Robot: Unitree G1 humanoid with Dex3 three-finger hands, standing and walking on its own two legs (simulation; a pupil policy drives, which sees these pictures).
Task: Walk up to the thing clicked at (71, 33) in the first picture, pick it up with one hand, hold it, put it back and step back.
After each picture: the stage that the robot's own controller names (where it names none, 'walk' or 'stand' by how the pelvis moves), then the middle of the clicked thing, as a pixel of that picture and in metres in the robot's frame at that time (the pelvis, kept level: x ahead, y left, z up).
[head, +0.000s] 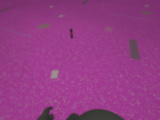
stand; (71, 33) +1.95 +0.56 -0.66
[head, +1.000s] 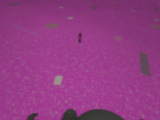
walk; (79, 37) +1.84 +0.24 -0.62
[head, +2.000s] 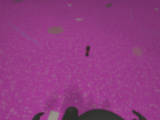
walk; (87, 51) +1.23 +0.05 -0.63
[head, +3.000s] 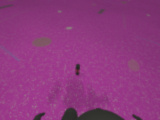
walk; (77, 69) +0.81 +0.15 -0.64
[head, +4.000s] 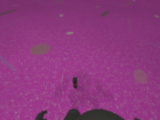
walk; (75, 83) +0.57 +0.18 -0.64
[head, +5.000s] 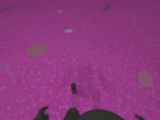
stand; (73, 88) +0.43 +0.20 -0.63
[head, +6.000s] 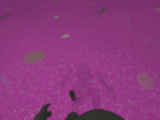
stand; (72, 95) +0.37 +0.22 -0.64
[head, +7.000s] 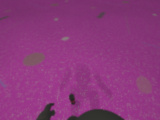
stand; (72, 99) +0.34 +0.20 -0.66
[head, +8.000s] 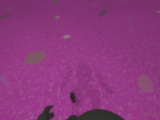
stand; (72, 97) +0.35 +0.21 -0.66
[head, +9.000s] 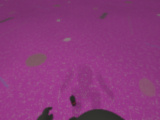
stand; (73, 101) +0.33 +0.21 -0.66
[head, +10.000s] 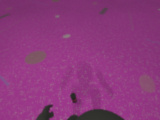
stand; (73, 98) +0.33 +0.20 -0.66
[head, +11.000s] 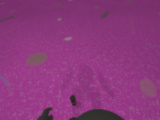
stand; (73, 100) +0.33 +0.20 -0.66
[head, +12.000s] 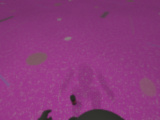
stand; (73, 100) +0.33 +0.20 -0.66
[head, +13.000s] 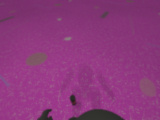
go down; (73, 100) +0.33 +0.20 -0.66
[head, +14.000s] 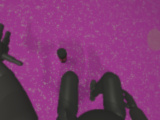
go down; (62, 56) +0.45 +0.20 -0.28
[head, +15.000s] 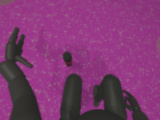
approach; (68, 60) +0.45 +0.18 -0.28
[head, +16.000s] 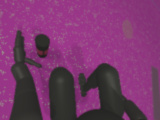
close in; (42, 48) +0.46 +0.22 -0.18
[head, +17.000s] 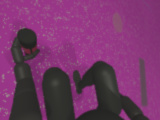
close; (29, 46) +0.46 +0.24 -0.17
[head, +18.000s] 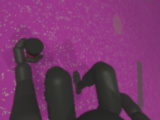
lift; (33, 51) +0.42 +0.24 -0.18
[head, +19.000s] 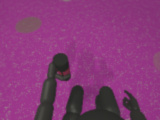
lift; (63, 69) +0.33 +0.18 +0.01
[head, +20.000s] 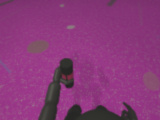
hold; (68, 75) +0.31 +0.16 +0.02
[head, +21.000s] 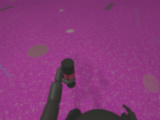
hold; (69, 75) +0.31 +0.16 +0.02
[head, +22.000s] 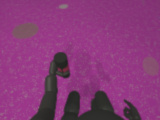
crouch; (63, 67) +0.37 +0.18 -0.03
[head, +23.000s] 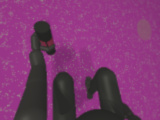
lower; (47, 41) +0.51 +0.21 -0.08
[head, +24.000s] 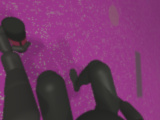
lower; (18, 39) +0.49 +0.25 -0.18
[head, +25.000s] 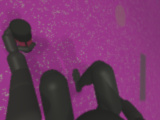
lower; (24, 40) +0.48 +0.25 -0.19
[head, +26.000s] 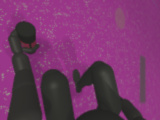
lower; (28, 41) +0.48 +0.24 -0.19
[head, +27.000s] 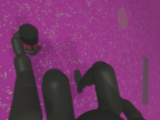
lower; (30, 43) +0.47 +0.24 -0.19
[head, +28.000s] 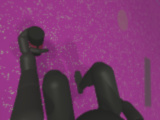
open; (36, 44) +0.48 +0.21 -0.19
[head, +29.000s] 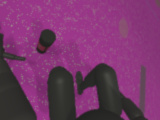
stand; (44, 44) +0.46 +0.21 -0.19
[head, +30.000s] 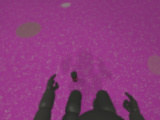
stand; (74, 77) +0.41 +0.15 -0.49
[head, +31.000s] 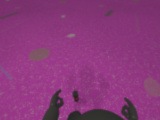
stand; (75, 96) +0.38 +0.15 -0.60
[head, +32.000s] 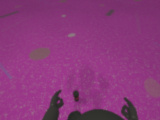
stand; (76, 96) +0.38 +0.15 -0.60
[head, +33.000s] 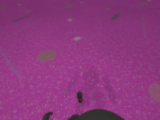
stand; (79, 97) +0.39 +0.14 -0.65
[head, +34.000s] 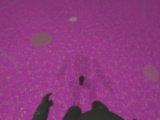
walk; (81, 80) +0.46 +0.07 -0.64
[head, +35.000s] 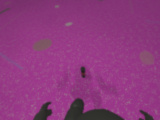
walk; (83, 72) +0.65 +0.15 -0.63
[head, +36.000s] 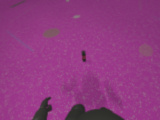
walk; (83, 56) +0.95 +0.19 -0.63
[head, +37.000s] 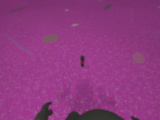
stand; (82, 61) +0.98 +0.16 -0.64
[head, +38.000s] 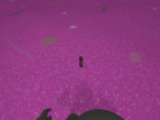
stand; (80, 62) +1.01 +0.18 -0.66
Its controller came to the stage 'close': yes
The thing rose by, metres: 0.69
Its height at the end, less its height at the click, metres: +0.00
